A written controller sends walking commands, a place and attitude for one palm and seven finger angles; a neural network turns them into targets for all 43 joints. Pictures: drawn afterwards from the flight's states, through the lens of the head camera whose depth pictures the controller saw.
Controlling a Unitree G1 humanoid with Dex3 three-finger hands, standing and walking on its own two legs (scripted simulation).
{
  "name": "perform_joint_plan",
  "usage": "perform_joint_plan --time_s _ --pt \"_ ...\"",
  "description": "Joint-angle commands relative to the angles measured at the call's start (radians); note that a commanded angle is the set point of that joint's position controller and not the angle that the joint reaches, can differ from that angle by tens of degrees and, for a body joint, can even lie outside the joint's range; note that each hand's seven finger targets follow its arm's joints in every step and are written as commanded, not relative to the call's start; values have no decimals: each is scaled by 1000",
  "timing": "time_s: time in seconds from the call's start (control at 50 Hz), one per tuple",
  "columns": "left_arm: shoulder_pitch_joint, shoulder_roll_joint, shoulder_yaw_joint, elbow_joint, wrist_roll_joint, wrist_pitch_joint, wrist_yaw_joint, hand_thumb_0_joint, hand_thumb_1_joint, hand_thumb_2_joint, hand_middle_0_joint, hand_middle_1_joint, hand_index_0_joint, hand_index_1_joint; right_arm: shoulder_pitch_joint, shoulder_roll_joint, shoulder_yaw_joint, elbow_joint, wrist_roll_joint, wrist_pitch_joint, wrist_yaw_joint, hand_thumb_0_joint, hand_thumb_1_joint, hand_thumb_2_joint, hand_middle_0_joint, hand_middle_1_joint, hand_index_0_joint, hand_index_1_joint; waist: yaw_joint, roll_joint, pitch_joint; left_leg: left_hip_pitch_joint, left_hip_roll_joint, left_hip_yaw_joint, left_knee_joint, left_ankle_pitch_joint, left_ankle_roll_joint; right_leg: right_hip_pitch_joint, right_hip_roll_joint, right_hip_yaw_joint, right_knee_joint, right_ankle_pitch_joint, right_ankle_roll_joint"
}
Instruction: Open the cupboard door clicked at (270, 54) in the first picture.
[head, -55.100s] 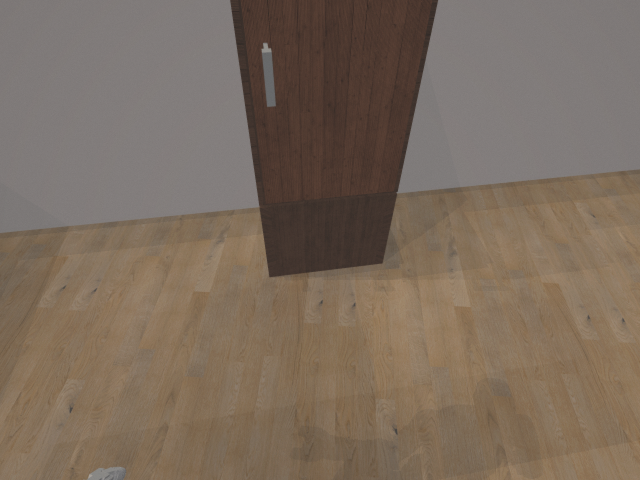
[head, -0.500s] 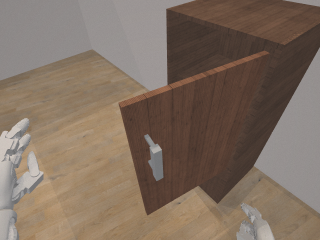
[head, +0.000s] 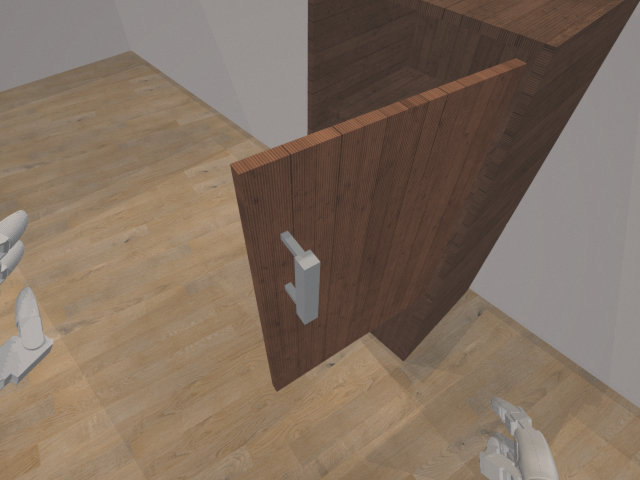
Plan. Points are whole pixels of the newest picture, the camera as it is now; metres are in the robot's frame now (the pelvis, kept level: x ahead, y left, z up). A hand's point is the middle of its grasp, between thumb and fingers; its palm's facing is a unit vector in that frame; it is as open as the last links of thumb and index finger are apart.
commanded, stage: step back with the hand held close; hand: left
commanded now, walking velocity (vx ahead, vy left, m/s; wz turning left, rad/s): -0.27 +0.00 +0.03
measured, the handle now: (298, 278) +0.34 +0.06 +0.07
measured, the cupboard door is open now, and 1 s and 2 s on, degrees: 79 79 79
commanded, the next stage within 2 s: stop stepping back and stand still in 0.76 s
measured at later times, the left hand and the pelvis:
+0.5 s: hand out of the picture +0.13 +0.31 +0.17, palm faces +0.46 -0.77 -0.44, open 7.4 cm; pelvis -0.07 +0.03 +0.00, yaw +2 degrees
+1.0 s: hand out of the picture +0.02 +0.27 +0.17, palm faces +0.36 -0.82 -0.45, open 7.4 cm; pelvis -0.17 +0.02 -0.01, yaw -4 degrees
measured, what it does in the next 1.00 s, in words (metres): walks backwards: right foot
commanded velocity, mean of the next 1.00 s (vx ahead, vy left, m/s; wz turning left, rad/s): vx -0.24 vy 0.00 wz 0.02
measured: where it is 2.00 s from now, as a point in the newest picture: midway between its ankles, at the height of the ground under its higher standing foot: outside the picture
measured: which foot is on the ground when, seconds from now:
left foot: down 0.00-0.86, up 0.88-1.00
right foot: down 0.00-0.36, up 0.38-0.82, down 0.84-1.00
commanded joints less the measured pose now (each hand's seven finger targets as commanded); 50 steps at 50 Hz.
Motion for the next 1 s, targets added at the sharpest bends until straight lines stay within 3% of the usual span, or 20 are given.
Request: perform_joint_plan --time_s 0.0,0.12,0.2,0.26,0.3,0.34,0.36,0.38,0.42,0.52,0.62,0.68,0.74,0.78,0.82,0.84,0.86,0.88,0.92,0.98 --pt "2 143 145 -189 2 -70 30 0 900 900 -200 -300 -200 -300 -83 -118 -33 -163 -6 -65 -6 0 -900 -900 200 300 200 300 7 88 -156 -143 173 -206 -143 90 21 177 -76 116 51 149 20" --pt "-59 132 135 -196 24 -84 35 0 900 900 -200 -300 -200 -300 -62 -127 -33 -165 -11 -91 -5 0 -900 -900 200 300 200 300 -9 32 -82 -312 151 -221 -139 -312 36 144 -99 183 11 -66 6" --pt "-84 143 130 -207 26 -96 52 0 900 900 -200 -300 -200 -300 -43 -116 -33 -143 -22 -100 -3 0 -900 -900 200 300 200 300 -20 -56 -65 -159 79 -181 45 -263 -3 -86 -198 283 -176 -290 -54" --pt "-81 150 133 -217 23 -108 65 0 900 900 -200 -300 -200 -300 -36 -111 -31 -123 -21 -105 2 0 -900 -900 200 300 200 300 -28 -58 -103 -48 57 -150 122 -175 -16 -161 -237 259 -181 -233 -71" --pt "-76 162 147 -259 22 -120 69 0 900 900 -200 -300 -200 -300 -46 -120 -28 -127 -20 -110 -3 0 -900 -900 200 300 200 300 -24 32 -102 -68 104 -223 -10 -222 0 -142 -168 180 -94 -222 -42" --pt "-75 165 179 -298 35 -135 66 0 900 900 -200 -300 -200 -300 -72 -141 -24 -141 -26 -129 -10 0 -900 -900 200 300 200 300 -9 268 -100 -323 276 -430 -342 -458 60 99 2 62 235 -155 32" --pt "-95 176 197 -314 40 -140 63 0 900 900 -200 -300 -200 -300 -67 -125 -29 -141 -38 -142 -10 0 -900 -900 200 300 200 300 -4 300 -117 -397 346 -513 -441 -520 95 164 42 67 457 -173 40" --pt "-104 212 222 -306 37 -144 66 0 900 900 -200 -300 -200 -300 -69 -109 -38 -131 -42 -150 -10 0 -900 -900 200 300 200 300 -6 243 -121 -299 358 -528 -416 -383 101 61 36 107 558 -224 31" --pt "-70 159 186 -265 25 -142 66 0 900 900 -200 -300 -200 -300 -55 -91 -40 -98 -49 -170 4 0 -900 -900 200 300 200 300 -6 88 -136 -111 329 -437 -307 -123 104 -80 13 124 557 -264 29" --pt "-59 98 90 -254 12 -117 49 0 900 900 -200 -300 -200 -300 -56 -91 -30 -57 -44 -178 26 0 -900 -900 200 300 200 300 -9 155 -183 78 273 -315 -360 -57 41 -83 28 50 397 -291 40" --pt "-83 147 111 -305 -5 -116 38 0 900 900 -200 -300 -200 -300 -71 -81 -21 -51 -49 -182 26 0 -900 -900 200 300 200 300 6 225 -272 203 232 -244 -421 -36 -15 -1 66 -1 209 -320 21" --pt "-32 191 157 -325 -20 -122 29 0 900 900 -200 -300 -200 -300 -62 -77 -22 -45 -58 -174 34 0 -900 -900 200 300 200 300 11 256 -333 252 206 -194 -411 103 -57 48 77 -24 82 -295 3" --pt "-12 214 190 -318 -49 -124 12 0 900 900 -200 -300 -200 -300 -84 -78 -16 -55 -61 -151 43 0 -900 -900 200 300 200 300 18 259 -335 212 208 -153 -373 174 -85 123 61 -17 -86 -226 -16" --pt "27 234 213 -303 -61 -139 -1 0 900 900 -200 -300 -200 -300 -85 -75 -12 -62 -55 -130 48 0 -900 -900 200 300 200 300 20 177 -327 216 167 -114 -252 142 -97 119 1 17 -266 -105 -26" --pt "-30 265 226 -302 -71 -160 -3 0 900 900 -200 -300 -200 -300 -92 -75 -7 -66 -32 -107 49 0 -900 -900 200 300 200 300 -1 -79 -246 280 79 -56 122 -3 -97 -193 -239 188 -380 -57 -77" --pt "-46 224 186 -272 -67 -152 -6 0 900 900 -200 -300 -200 -300 -104 -82 -20 -67 -13 -119 40 0 -900 -900 200 300 200 300 15 -200 -178 188 -8 -67 343 -108 -98 -287 -314 213 -376 -71 -98" --pt "-2 199 181 -232 -48 -132 -8 0 900 900 -200 -300 -200 -300 -101 -96 -31 -73 -13 -121 38 0 -900 -900 200 300 200 300 11 -221 -117 14 -14 -98 463 -139 -87 -218 -318 203 -292 74 -116" --pt "-9 209 198 -224 -39 -112 -8 0 900 900 -200 -300 -200 -300 -117 -90 -18 -88 -11 -120 35 0 -900 -900 200 300 200 300 -2 -130 -120 -47 9 -105 466 -120 -76 -161 -305 186 -205 239 -129" --pt "-75 174 158 -182 -18 -84 5 0 900 900 -200 -300 -200 -300 -104 -71 15 -81 -12 -106 14 0 -900 -900 200 300 200 300 -23 -19 -75 -81 44 -71 227 -42 -57 -2 -237 111 -118 388 -79" --pt "-213 174 130 -138 -5 -73 28 0 900 900 -200 -300 -200 -300 -91 -116 -6 -65 0 -149 -16 0 -900 -900 200 300 200 300 -16 6 -57 124 82 -112 -42 207 -17 -26 -139 73 -61 265 36"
